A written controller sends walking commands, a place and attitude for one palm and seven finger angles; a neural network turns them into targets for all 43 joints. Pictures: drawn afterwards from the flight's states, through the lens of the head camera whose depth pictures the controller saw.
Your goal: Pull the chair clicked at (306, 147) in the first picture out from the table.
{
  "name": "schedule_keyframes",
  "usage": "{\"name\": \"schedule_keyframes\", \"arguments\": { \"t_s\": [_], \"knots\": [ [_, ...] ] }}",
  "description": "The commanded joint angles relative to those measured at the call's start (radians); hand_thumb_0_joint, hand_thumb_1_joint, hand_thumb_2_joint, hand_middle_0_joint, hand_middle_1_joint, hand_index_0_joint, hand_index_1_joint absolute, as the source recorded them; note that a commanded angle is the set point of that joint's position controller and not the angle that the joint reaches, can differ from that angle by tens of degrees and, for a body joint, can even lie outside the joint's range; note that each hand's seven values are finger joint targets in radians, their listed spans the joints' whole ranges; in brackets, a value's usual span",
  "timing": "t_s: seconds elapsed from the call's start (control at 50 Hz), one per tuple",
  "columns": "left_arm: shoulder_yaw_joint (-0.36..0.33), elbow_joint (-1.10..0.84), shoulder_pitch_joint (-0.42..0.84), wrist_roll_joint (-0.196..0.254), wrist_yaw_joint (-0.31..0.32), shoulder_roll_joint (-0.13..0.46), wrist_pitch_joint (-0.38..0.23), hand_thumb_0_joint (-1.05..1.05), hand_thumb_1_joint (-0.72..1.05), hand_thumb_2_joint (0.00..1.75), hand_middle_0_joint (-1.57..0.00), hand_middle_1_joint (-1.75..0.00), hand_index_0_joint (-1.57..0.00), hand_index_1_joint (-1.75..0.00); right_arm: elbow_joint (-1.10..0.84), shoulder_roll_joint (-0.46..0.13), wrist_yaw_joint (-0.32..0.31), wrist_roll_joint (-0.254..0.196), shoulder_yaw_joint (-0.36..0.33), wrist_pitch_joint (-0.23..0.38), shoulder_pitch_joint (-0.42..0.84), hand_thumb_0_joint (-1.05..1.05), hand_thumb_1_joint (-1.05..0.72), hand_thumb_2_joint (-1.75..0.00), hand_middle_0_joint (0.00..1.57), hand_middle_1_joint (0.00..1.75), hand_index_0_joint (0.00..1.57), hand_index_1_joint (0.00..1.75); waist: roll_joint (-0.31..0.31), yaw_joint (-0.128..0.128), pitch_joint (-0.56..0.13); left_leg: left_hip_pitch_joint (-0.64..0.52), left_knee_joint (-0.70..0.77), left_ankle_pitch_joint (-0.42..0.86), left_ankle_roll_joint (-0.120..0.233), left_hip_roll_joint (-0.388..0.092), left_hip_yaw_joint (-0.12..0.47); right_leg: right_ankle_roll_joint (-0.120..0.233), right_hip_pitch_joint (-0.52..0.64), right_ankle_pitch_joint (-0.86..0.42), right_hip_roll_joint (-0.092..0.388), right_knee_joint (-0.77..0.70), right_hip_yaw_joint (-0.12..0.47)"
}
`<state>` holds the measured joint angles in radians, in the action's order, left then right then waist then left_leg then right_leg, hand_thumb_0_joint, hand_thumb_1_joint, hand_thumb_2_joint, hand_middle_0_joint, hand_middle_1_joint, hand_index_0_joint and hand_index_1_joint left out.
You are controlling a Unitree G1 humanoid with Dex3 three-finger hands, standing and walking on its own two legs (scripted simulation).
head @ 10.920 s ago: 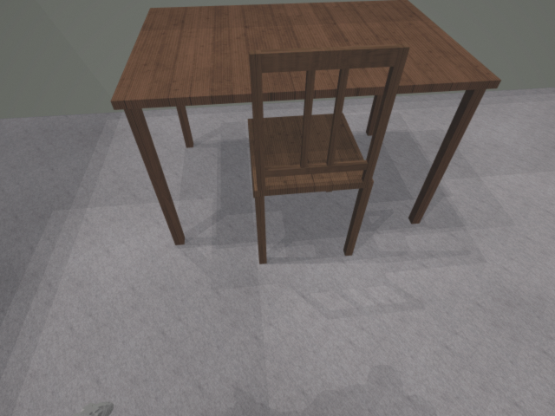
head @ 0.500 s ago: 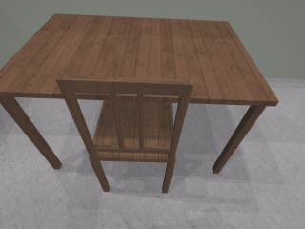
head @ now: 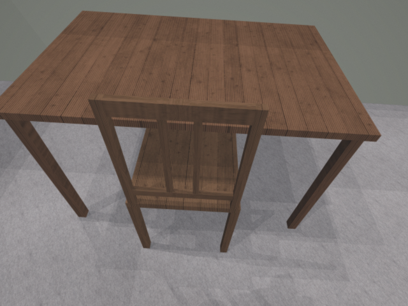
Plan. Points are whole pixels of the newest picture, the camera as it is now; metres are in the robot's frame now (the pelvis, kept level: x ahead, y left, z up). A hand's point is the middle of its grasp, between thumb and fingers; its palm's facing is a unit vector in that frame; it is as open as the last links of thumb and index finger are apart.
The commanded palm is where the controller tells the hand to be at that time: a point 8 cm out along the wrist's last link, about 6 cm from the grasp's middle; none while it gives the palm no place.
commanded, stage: look again from close up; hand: left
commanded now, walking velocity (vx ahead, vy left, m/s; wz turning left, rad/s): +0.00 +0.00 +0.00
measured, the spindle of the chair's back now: (166, 160) +0.50 +0.14 -0.08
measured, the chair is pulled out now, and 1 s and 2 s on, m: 0.00 0.00 0.00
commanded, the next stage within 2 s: shuffle to correct the standing spot in 0.04 s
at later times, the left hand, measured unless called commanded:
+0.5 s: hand out of the picture -0.01 +0.14 -0.18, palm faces +0.01 -0.98 -0.18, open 7.4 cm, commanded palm none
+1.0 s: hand out of the picture +0.05 +0.18 -0.19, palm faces -0.02 -0.98 -0.22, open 7.4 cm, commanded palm none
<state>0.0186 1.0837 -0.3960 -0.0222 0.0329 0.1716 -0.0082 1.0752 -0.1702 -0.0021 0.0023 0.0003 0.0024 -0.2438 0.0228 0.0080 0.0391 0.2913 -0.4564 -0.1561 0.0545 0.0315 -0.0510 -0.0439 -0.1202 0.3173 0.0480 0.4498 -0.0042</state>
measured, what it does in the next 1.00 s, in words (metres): stands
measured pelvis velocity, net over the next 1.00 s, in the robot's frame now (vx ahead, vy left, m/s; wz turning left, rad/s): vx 0.02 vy -0.01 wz -0.02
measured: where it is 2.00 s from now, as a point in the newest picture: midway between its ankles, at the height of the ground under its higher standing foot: outside the picture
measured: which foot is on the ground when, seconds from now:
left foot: down 0.00-1.00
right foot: down 0.00-1.00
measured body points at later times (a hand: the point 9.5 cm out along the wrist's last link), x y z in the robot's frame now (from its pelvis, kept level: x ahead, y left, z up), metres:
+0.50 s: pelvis +0.03 -0.03 +0.00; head +0.05 -0.02 +0.45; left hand -0.01 +0.19 -0.16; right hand +0.03 -0.25 -0.16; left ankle +0.06 +0.08 -0.74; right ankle -0.05 -0.15 -0.74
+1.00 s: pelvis +0.02 -0.01 -0.01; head +0.04 +0.01 +0.44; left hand +0.05 +0.23 -0.17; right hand +0.10 -0.25 -0.15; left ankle +0.06 +0.08 -0.74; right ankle -0.05 -0.15 -0.74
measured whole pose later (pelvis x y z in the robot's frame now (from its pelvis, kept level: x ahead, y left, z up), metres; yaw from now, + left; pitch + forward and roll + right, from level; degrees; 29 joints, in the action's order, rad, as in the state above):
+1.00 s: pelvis +0.02 -0.01 -0.01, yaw -1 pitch -1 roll -1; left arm 0.00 0.97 -0.30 -0.03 0.05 0.19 -0.01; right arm 0.93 -0.18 0.00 0.02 -0.02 -0.01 -0.17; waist 0.01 -0.01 0.06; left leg 0.34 -0.64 -0.28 0.04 0.00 -0.05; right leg -0.02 -0.15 0.41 0.02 0.58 0.00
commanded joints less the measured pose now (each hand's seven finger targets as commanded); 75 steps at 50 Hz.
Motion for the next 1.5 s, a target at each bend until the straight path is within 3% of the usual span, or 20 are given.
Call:
{"name": "schedule_keyframes", "arguments": {
  "t_s": [0.0,0.12,0.28,0.38,0.42,0.46,0.5,0.56,0.7,0.8,0.82,0.84,0.86,0.88,0.92,0.96,1.0,1.08,1.24,1.48],
  "knots": [
    [-0.012,-0.019,-0.069,0.006,0.01,0.084,-0.02,0.0,0.9,0.9,-0.2,-0.3,-0.2,-0.3,-0.026,-0.108,-0.011,-0.005,-0.019,0.021,-0.035,0.0,-0.9,-0.9,0.2,0.3,0.2,0.3,-0.013,-0.006,0.023,-0.108,0.102,-0.037,-0.01,-0.107,0.133,0.058,-0.133,-0.062,0.049,-0.096,0.044],
    [-0.011,-0.005,-0.064,0.007,0.011,0.078,-0.018,0.0,0.9,0.9,-0.2,-0.3,-0.2,-0.3,-0.01,-0.102,-0.012,-0.005,-0.016,0.02,-0.03,0.0,-0.9,-0.9,0.2,0.3,0.2,0.3,-0.02,-0.002,0.037,-0.096,0.11,-0.038,-0.012,-0.104,0.134,0.058,-0.123,-0.059,0.051,-0.103,0.04],
    [-0.021,0.006,-0.08,-0.005,-0.005,0.058,-0.001,0.0,0.9,0.9,-0.2,-0.3,-0.2,-0.3,0.004,-0.136,-0.015,0.009,-0.042,0.003,-0.04,0.0,-0.9,-0.9,0.2,0.3,0.2,0.3,-0.092,-0.003,0.083,-0.018,0.218,-0.443,0.019,-0.167,0.227,0.065,-0.169,0.141,-0.012,-0.008,-0.037],
    [-0.029,0.004,-0.102,-0.003,-0.013,0.056,-0.007,0.0,0.9,0.9,-0.2,-0.3,-0.2,-0.3,-0.007,-0.121,-0.022,0.01,-0.048,0.012,-0.045,0.0,-0.9,-0.9,0.2,0.3,0.2,0.3,-0.052,0.008,0.041,-0.02,0.121,-0.285,0.031,-0.169,0.195,0.083,-0.141,0.059,0.006,-0.036,-0.007],
    [-0.028,0.011,-0.102,0.003,-0.006,0.056,-0.021,0.0,0.9,0.9,-0.2,-0.3,-0.2,-0.3,-0.008,-0.082,-0.023,0.006,-0.033,0.024,-0.038,0.0,-0.9,-0.9,0.2,0.3,0.2,0.3,0.007,0.01,0.006,-0.032,-0.004,-0.035,0.007,-0.114,0.1,0.093,-0.082,-0.095,0.044,-0.077,0.056],
    [-0.027,0.018,-0.105,0.009,0.005,0.067,-0.034,0.0,0.9,0.9,-0.2,-0.3,-0.2,-0.3,-0.007,-0.044,-0.025,0.002,-0.014,0.034,-0.029,0.0,-0.9,-0.9,0.2,0.3,0.2,0.3,0.086,0.006,-0.013,-0.024,-0.05,0.103,-0.016,-0.085,0.04,0.086,-0.01,-0.436,0.083,-0.075,0.079],
    [-0.019,0.021,-0.104,0.013,0.015,0.065,-0.043,0.0,0.9,0.9,-0.2,-0.3,-0.2,-0.3,0.006,-0.05,-0.029,0.0,-0.007,0.036,-0.039,0.0,-0.9,-0.9,0.2,0.3,0.2,0.3,0.07,-0.001,-0.043,-0.083,-0.048,0.216,-0.023,-0.09,0.038,0.064,0.014,-0.778,0.089,-0.022,0.058],
    [-0.025,0.008,-0.102,0.014,0.025,0.093,-0.039,0.0,0.9,0.9,-0.2,-0.3,-0.2,-0.3,0.009,-0.062,-0.034,-0.01,-0.011,0.027,-0.037,0.0,-0.9,-0.9,0.2,0.3,0.2,0.3,0.06,0.005,-0.034,-0.098,-0.053,0.268,-0.027,-0.088,0.026,0.041,0.032,-0.924,0.097,0.005,0.057],
    [-0.049,-0.042,-0.081,0.008,0.035,0.13,-0.013,0.0,0.9,0.9,-0.2,-0.3,-0.2,-0.3,-0.05,-0.096,-0.036,-0.004,-0.033,-0.004,-0.002,0.0,-0.9,-0.9,0.2,0.3,0.2,0.3,0.033,0.011,-0.053,-0.091,-0.092,0.299,-0.035,-0.093,0.023,0.078,0.021,-0.845,0.131,0.05,0.091],
    [-0.046,-0.083,-0.025,0.004,0.031,0.114,-0.002,0.0,0.9,0.9,-0.2,-0.3,-0.2,-0.3,-0.082,-0.107,-0.032,-0.002,-0.039,-0.007,0.018,0.0,-0.9,-0.9,0.2,0.3,0.2,0.3,0.022,0.001,-0.061,-0.15,-0.078,0.325,-0.026,-0.112,0.056,0.084,-0.055,-0.576,0.106,0.037,0.077],
    [-0.047,-0.084,-0.048,-0.006,0.054,0.111,-0.03,0.0,0.9,0.9,-0.2,-0.3,-0.2,-0.3,-0.162,-0.121,-0.025,0.0,-0.043,0.012,0.081,0.0,-0.9,-0.9,0.2,0.3,0.2,0.3,0.001,0.001,0.032,-0.101,-0.252,0.273,-0.033,-0.117,0.028,0.037,-0.163,-0.821,0.107,-0.026,0.154],
    [-0.053,-0.141,0.001,-0.01,0.043,0.157,-0.031,0.0,0.9,0.9,-0.2,-0.3,-0.2,-0.3,-0.176,-0.071,-0.012,0.004,-0.041,0.001,0.009,0.0,-0.9,-0.9,0.2,0.3,0.2,0.3,0.11,-0.029,0.002,0.035,-0.228,-0.089,-0.027,-0.074,0.04,0.088,-0.07,-0.702,0.147,-0.007,0.158],
    [-0.058,-0.155,0.03,-0.011,0.034,0.169,-0.031,0.0,0.9,0.9,-0.2,-0.3,-0.2,-0.3,-0.175,-0.075,-0.007,0.014,-0.04,-0.01,0.034,0.0,-0.9,-0.9,0.2,0.3,0.2,0.3,0.074,-0.02,-0.01,0.019,-0.203,-0.159,-0.036,-0.05,0.002,0.126,-0.061,-0.701,0.177,-0.01,0.169],
    [-0.055,-0.162,0.051,-0.009,0.032,0.163,-0.031,0.0,0.9,0.9,-0.2,-0.3,-0.2,-0.3,-0.184,-0.069,-0.007,0.01,-0.039,-0.014,0.02,0.0,-0.9,-0.9,0.2,0.3,0.2,0.3,0.142,-0.036,-0.029,0.012,-0.186,-0.165,-0.038,-0.05,-0.001,0.138,-0.063,-0.59,0.158,-0.006,0.135],
    [-0.051,-0.19,0.076,-0.003,0.03,0.14,-0.026,0.0,0.9,0.9,-0.2,-0.3,-0.2,-0.3,-0.187,-0.096,-0.007,0.01,-0.041,-0.001,-0.012,0.0,-0.9,-0.9,0.2,0.3,0.2,0.3,0.043,-0.048,-0.042,-0.072,-0.107,0.013,-0.026,-0.074,0.041,0.128,-0.118,-0.394,0.093,0.049,0.095],
    [-0.048,-0.2,0.05,0.0,0.027,0.122,-0.005,0.0,0.9,0.9,-0.2,-0.3,-0.2,-0.3,-0.188,-0.146,-0.009,0.015,-0.044,0.009,-0.005,0.0,-0.9,-0.9,0.2,0.3,0.2,0.3,-0.191,-0.015,-0.03,-0.05,-0.036,0.164,0.035,-0.161,0.183,0.086,-0.133,-0.062,-0.008,0.114,0.009],
    [-0.044,-0.176,0.013,0.001,0.02,0.119,0.01,0.0,0.9,0.9,-0.2,-0.3,-0.2,-0.3,-0.206,-0.166,-0.011,0.014,-0.041,0.003,0.045,0.0,-0.9,-0.9,0.2,0.3,0.2,0.3,-0.227,0.013,0.023,0.047,0.085,-0.084,0.061,-0.19,0.265,0.077,-0.123,0.131,-0.045,0.118,-0.016],
    [-0.039,-0.171,0.029,-0.003,0.007,0.127,0.01,0.0,0.9,0.9,-0.2,-0.3,-0.2,-0.3,-0.218,-0.161,-0.005,0.018,-0.041,-0.005,0.054,0.0,-0.9,-0.9,0.2,0.3,0.2,0.3,-0.061,0.012,0.048,0.107,0.135,-0.368,0.025,-0.134,0.231,0.092,-0.127,0.131,-0.016,0.039,0.021],
    [-0.036,-0.147,0.025,0.001,0.001,0.136,0.002,0.0,0.9,0.9,-0.2,-0.3,-0.2,-0.3,-0.169,-0.168,-0.005,0.012,-0.041,0.01,0.019,0.0,-0.9,-0.9,0.2,0.3,0.2,0.3,-0.049,0.007,-0.059,-0.023,0.19,-0.316,0.024,-0.151,0.249,0.08,-0.123,0.076,-0.006,0.018,0.031],
    [-0.02,-0.058,-0.018,0.004,0.002,0.128,-0.01,0.0,0.9,0.9,-0.2,-0.3,-0.2,-0.3,-0.079,-0.149,-0.009,0.001,-0.025,0.023,-0.002,0.0,-0.9,-0.9,0.2,0.3,0.2,0.3,-0.044,0.003,-0.021,-0.078,0.16,-0.156,0.008,-0.127,0.184,0.064,-0.135,-0.007,0.031,-0.054,0.053]
  ]
}}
